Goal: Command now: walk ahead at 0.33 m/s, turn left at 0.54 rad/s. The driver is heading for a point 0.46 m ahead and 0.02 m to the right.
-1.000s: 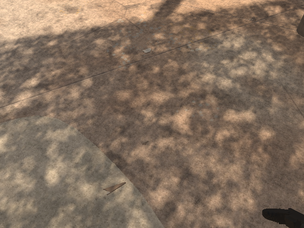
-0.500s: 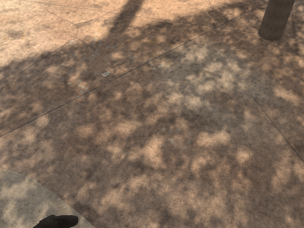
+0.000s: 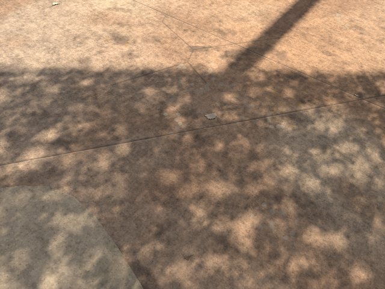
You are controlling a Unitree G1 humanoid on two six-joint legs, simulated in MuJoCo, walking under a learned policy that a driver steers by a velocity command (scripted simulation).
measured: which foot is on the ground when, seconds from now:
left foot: down 0.00-0.38, up 0.40-0.76, down 0.78-1.00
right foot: up 0.00-0.36, down 0.38-0.80, up 0.82-1.00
